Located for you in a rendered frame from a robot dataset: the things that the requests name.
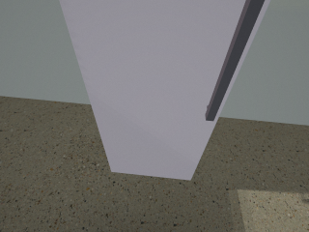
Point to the fridge door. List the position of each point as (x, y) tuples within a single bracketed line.
[(150, 68)]

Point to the handle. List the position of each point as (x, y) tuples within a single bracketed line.
[(247, 20)]

